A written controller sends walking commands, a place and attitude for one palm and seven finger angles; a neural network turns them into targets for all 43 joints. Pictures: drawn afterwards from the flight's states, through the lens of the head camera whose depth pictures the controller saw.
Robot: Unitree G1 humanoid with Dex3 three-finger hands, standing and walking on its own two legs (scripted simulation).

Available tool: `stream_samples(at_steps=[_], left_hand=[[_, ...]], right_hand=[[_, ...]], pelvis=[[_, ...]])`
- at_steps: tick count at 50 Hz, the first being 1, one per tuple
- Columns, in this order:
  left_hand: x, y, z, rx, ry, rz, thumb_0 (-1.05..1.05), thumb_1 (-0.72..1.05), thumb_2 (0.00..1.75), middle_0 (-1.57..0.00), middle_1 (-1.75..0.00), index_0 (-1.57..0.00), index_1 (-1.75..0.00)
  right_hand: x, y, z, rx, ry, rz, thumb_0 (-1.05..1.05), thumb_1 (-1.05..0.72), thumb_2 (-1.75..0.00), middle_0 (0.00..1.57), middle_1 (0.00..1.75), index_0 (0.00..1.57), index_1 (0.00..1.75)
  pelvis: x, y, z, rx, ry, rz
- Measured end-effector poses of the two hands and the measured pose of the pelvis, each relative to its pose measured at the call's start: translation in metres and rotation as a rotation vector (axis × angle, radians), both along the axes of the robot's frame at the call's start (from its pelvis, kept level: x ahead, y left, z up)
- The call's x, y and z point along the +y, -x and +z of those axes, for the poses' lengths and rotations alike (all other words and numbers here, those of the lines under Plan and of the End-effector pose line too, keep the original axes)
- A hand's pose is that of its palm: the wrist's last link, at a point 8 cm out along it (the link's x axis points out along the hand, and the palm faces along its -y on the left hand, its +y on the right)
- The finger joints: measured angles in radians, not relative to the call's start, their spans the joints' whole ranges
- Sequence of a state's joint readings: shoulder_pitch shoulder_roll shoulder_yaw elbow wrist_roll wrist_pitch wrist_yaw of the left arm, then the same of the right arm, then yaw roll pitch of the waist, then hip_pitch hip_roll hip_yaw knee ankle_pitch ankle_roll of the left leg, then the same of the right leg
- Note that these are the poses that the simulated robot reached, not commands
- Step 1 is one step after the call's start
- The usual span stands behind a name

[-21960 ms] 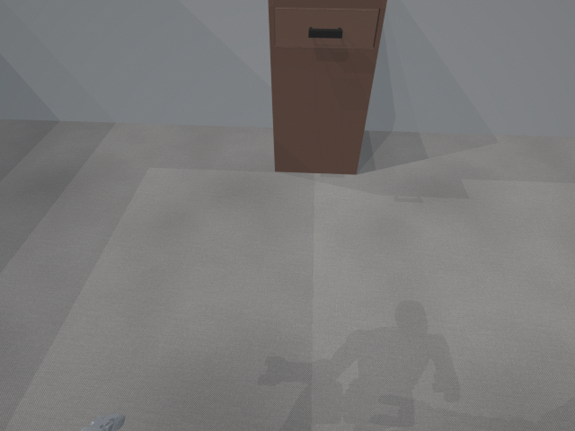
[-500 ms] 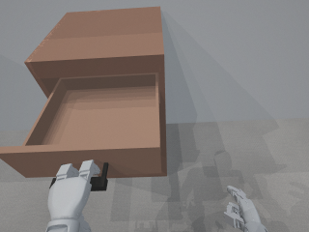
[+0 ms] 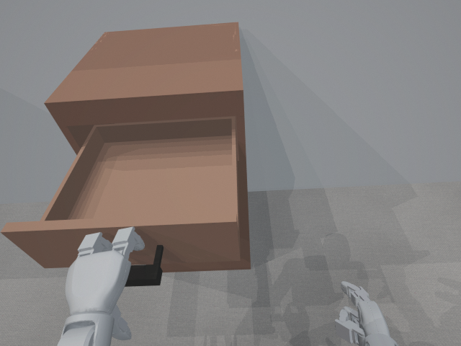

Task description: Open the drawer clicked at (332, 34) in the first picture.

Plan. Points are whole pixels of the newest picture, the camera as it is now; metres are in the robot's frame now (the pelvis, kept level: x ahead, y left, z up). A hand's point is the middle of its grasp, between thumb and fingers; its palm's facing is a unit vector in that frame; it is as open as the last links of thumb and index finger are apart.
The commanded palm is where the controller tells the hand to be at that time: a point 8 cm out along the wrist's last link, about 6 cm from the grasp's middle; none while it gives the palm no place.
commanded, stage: lift the hand off the handle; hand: left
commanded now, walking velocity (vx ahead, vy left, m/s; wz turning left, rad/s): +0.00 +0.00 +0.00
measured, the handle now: (125, 263) +0.25 +0.23 +0.02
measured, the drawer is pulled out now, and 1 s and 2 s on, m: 0.30 0.30 0.30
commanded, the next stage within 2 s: draw the hand back to the body in 1.04 s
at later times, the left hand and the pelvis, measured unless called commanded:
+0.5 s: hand (103, 261) +0.21 +0.22 +0.11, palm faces +0.13 -0.14 -0.98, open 13.8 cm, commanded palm +0.17 +0.22 +0.16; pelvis +0.01 +0.01 +0.02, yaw +0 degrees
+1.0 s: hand (81, 236) +0.21 +0.22 +0.17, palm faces +0.19 -0.13 -0.97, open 13.9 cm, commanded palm +0.17 +0.22 +0.22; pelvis +0.00 +0.01 +0.03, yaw +1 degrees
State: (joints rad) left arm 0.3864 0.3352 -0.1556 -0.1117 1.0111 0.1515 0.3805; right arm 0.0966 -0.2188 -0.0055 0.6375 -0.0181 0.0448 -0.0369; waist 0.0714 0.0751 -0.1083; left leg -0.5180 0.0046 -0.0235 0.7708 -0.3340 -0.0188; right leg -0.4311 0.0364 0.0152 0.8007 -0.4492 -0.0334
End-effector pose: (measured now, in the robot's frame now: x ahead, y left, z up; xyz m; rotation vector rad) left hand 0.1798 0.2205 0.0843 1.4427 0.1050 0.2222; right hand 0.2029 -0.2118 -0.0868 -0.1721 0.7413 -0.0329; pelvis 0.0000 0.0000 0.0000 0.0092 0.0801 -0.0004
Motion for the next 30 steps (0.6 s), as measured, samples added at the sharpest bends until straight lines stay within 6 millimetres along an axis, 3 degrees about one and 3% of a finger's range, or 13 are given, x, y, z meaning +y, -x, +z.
stream_samples(at_steps=[16,30], left_hand=[[-0.001,0.000,0.040,-0.003,0.021,-0.030,0.00,-0.49,0.30,-0.32,-1.20,-0.35,-1.22],[0.004,-0.001,0.084,-0.043,0.020,-0.027,0.00,-0.49,0.30,-0.31,-1.20,-0.32,-1.20]], right_hand=[[0.018,-0.024,0.023,-0.056,-0.025,0.063,0.02,-0.91,-0.90,0.20,0.30,0.20,0.30],[0.034,-0.030,0.031,-0.043,-0.069,0.105,0.02,-0.91,-0.89,0.20,0.30,0.20,0.30]], pelvis=[[0.002,-0.004,0.013,-0.060,0.001,0.008],[0.006,-0.008,0.023,-0.099,0.001,0.005]])
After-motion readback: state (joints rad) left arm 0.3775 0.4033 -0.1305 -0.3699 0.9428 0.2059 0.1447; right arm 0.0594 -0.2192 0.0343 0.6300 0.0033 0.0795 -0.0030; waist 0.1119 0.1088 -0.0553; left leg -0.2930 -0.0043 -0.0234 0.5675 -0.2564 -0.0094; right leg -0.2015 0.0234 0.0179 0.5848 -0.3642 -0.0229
